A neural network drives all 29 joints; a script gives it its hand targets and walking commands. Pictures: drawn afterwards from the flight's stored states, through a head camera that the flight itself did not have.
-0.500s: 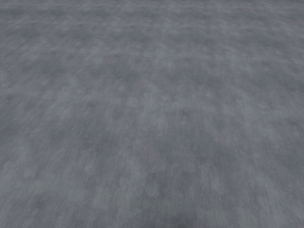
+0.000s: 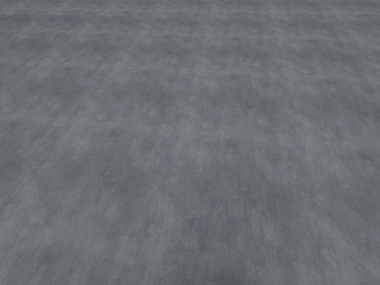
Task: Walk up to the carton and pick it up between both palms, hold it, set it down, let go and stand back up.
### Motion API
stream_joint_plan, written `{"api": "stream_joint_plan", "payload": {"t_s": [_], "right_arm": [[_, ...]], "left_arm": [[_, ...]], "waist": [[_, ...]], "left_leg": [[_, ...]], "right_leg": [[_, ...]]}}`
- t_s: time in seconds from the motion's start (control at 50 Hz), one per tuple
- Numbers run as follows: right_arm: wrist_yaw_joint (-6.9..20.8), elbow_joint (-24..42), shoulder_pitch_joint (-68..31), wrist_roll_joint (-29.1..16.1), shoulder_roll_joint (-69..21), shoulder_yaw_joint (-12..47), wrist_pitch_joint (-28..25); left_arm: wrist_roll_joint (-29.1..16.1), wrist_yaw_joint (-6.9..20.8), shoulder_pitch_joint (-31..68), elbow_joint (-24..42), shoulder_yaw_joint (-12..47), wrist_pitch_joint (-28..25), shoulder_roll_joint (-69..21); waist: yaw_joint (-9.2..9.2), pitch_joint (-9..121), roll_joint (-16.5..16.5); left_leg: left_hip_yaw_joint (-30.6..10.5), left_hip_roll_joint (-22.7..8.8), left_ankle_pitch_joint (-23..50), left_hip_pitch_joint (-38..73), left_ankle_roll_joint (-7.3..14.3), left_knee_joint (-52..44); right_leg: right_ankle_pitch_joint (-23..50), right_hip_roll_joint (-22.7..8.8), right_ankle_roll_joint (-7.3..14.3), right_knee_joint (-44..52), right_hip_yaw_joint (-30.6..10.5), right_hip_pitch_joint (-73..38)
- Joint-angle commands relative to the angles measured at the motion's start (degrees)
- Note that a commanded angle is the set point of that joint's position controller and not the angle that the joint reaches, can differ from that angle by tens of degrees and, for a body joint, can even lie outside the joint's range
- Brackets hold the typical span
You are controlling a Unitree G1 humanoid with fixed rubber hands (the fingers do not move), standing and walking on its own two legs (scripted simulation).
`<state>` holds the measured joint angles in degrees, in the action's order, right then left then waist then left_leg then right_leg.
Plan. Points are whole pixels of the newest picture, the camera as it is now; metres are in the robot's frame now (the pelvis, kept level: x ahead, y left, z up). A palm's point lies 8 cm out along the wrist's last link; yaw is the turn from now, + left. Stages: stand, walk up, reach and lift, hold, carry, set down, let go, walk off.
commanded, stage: stand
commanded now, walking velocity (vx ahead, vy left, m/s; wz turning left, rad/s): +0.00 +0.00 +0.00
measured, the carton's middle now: out of the picture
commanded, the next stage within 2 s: none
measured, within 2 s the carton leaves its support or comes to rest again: neither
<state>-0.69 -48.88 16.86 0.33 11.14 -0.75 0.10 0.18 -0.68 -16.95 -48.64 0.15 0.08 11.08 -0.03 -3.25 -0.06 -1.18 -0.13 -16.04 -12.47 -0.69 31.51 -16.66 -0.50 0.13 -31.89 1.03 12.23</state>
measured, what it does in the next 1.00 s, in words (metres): stands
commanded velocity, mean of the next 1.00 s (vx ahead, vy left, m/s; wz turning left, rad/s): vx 0.00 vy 0.00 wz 0.00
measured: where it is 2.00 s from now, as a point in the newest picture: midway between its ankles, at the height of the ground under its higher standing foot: outside the picture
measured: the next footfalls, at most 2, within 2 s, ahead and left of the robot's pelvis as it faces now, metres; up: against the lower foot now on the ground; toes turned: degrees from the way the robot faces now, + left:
none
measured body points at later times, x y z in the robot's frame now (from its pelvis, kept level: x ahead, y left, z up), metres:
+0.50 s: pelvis +0.00 +0.00 +0.00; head +0.00 +0.00 +0.45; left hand +0.03 +0.24 -0.14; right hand +0.03 -0.24 -0.14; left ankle +0.01 +0.13 -0.73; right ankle +0.01 -0.12 -0.73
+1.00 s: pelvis +0.00 +0.00 +0.01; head +0.00 +0.00 +0.46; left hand +0.01 +0.23 -0.15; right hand +0.02 -0.23 -0.15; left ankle +0.01 +0.13 -0.73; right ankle +0.01 -0.12 -0.73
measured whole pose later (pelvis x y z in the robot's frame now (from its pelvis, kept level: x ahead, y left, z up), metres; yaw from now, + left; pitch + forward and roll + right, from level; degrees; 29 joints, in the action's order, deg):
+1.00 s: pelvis +0.00 +0.00 +0.01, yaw +0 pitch -3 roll +0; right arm -1.9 -58.6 17.2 0.1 9.4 -0.3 -0.1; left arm 0.0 -1.8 -17.9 -57.7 -0.1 0.0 9.5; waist -0.1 -2.8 0.1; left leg -1.6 -0.2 -13.9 -10.6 -0.8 27.2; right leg -14.4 -0.4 0.0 -27.3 1.1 10.1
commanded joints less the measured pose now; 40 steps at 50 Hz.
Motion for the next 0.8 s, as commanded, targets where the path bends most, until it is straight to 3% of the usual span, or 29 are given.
{"api": "stream_joint_plan", "payload": {"t_s": [0.0, 0.1, 0.16, 0.78], "right_arm": [[-0.58, 4.49, 1.58, -0.05, 8.81, -1.97, -1.55], [-0.67, 3.29, 1.87, -0.1, 9.06, -1.84, -1.56], [-0.77, 2.45, 1.68, -0.16, 8.51, -1.81, -1.57], [-1.53, -5.29, 3.5, -0.27, 6.87, -1.51, -1.34]], "left_arm": [[-0.12, -0.6, -1.41, 4.34, -2.42, -1.49, 9.34], [-0.24, -0.66, -1.51, 3.26, -2.29, -1.45, 9.11], [-0.24, -0.78, -1.61, 2.61, -2.54, -1.45, 9.43], [-0.29, -1.49, -3.97, -4.78, -2.35, -1.26, 7.38]], "waist": [[0.03, 0.49, 0.41], [-0.01, 0.19, 0.89], [-0.13, -0.49, -0.9], [-0.1, -2.08, -0.06]], "left_leg": [[-4.64, -4.33, 6.28, -1.36, 2.07, -7.26], [-4.78, -4.31, 6.68, -0.95, 1.98, -7.5], [-4.87, -4.45, 7.35, -1.02, 1.59, -8.0], [-4.9, -4.54, 5.24, -0.89, 1.25, -10.55]], "right_leg": [[5.79, -4.81, 1.58, 8.72, -6.12, 1.26], [5.58, -4.87, 1.43, 9.5, -6.09, 1.35], [6.24, -4.95, 1.38, 9.68, -6.05, 1.43], [3.77, -4.86, 0.79, 12.26, -5.72, 0.91]]}}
